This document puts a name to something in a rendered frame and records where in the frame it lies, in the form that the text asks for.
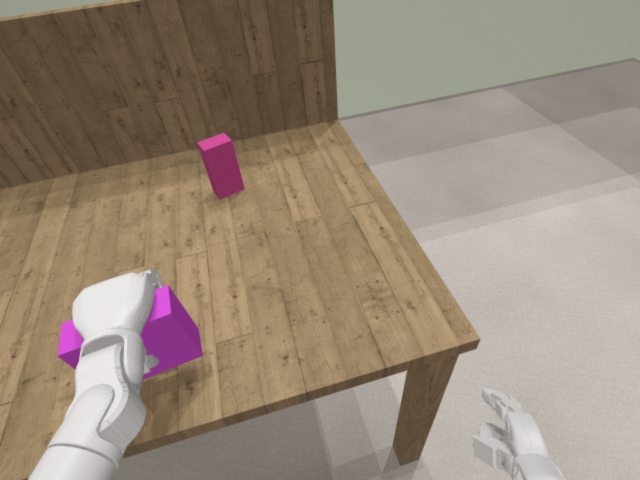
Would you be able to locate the table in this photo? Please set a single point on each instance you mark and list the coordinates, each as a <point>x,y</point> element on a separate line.
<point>306,283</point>

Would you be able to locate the sponge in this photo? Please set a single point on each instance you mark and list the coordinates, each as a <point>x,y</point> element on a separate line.
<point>169,334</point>

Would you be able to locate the left robot forearm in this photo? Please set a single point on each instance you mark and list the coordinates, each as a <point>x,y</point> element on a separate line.
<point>106,414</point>

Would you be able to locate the robot right hand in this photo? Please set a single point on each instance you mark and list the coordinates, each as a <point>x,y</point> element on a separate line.
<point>498,447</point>

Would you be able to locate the right robot forearm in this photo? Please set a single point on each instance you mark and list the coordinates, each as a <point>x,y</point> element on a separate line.
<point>531,466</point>

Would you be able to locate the robot left hand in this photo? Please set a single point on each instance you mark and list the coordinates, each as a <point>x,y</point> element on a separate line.
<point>121,302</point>

